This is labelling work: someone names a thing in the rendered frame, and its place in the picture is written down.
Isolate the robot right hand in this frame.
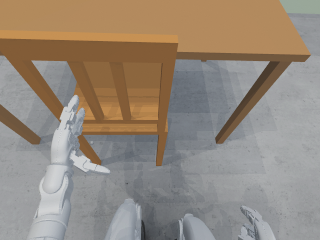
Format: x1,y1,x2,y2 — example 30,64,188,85
238,205,276,240

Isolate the table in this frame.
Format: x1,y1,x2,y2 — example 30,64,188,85
0,0,311,145

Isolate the robot left hand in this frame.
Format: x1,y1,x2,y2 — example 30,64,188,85
50,95,111,175

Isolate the left robot thigh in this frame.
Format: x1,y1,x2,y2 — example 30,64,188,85
103,202,142,240

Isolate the right robot thigh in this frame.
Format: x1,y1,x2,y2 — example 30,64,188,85
177,216,216,240

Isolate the robot thigh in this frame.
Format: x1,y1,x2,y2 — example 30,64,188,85
177,216,216,240
103,202,142,240

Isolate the left robot forearm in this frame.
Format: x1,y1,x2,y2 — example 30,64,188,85
26,164,74,240

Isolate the chair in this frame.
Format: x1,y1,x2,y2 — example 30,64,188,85
0,30,178,166

